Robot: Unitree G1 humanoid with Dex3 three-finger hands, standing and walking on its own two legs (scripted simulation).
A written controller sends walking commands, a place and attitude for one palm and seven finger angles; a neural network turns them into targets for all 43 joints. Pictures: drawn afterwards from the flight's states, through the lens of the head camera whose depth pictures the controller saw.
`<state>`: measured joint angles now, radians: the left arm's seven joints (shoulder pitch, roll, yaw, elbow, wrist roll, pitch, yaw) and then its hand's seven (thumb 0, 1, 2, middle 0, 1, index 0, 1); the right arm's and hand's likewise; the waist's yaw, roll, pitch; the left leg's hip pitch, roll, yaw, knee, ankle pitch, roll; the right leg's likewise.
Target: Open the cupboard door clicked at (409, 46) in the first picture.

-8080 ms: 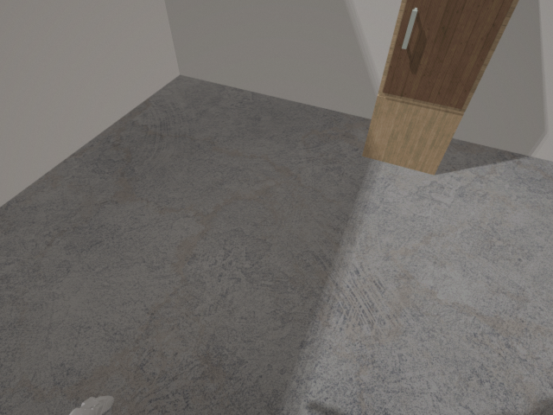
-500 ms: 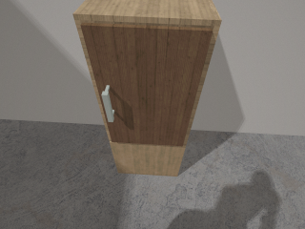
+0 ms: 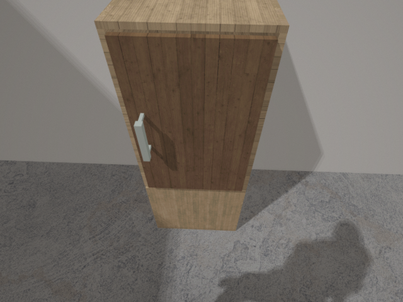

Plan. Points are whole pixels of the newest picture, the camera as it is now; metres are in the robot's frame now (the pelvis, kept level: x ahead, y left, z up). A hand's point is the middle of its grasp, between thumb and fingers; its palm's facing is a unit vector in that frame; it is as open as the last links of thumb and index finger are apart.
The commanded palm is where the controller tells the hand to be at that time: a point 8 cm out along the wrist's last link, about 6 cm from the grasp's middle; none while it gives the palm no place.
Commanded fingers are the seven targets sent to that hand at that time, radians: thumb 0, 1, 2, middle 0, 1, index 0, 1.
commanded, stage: come to a stop and stand still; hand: left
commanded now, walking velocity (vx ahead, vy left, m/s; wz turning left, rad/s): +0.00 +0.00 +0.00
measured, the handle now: (144, 137) +0.55 +0.19 -0.03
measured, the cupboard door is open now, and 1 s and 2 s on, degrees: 0 0 0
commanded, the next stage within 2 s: look again from close up in 0.48 s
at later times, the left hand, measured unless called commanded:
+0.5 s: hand out of the picture -0.06 +0.14 -0.17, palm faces +0.06 -0.99 -0.15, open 7.4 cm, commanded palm none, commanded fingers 0.00 0.90 0.90 -0.20 -0.30 -0.20 -0.30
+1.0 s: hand out of the picture -0.01 +0.18 -0.16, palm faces +0.05 -0.97 -0.22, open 7.4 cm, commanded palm none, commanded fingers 0.00 0.90 0.90 -0.20 -0.30 -0.20 -0.30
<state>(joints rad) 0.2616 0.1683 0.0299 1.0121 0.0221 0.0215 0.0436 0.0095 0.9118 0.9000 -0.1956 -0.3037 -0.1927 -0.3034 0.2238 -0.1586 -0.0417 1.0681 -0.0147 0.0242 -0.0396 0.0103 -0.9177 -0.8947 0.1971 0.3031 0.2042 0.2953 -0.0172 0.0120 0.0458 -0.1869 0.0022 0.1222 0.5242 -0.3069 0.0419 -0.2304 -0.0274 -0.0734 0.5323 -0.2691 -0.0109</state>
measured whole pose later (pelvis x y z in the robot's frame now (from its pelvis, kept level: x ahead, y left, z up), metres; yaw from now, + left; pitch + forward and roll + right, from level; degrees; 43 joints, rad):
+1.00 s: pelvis -0.01 +0.01 +0.00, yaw +1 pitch +0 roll +1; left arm 0.31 0.13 0.00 1.09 0.02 -0.03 0.04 0.01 0.92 0.90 -0.20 -0.30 -0.19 -0.30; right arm 0.33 -0.15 0.02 1.08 -0.03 -0.03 -0.02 0.02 -0.92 -0.89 0.20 0.30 0.20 0.30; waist 0.00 0.04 -0.02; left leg -0.20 -0.04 0.12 0.44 -0.25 0.06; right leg -0.26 -0.06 -0.07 0.50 -0.23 0.01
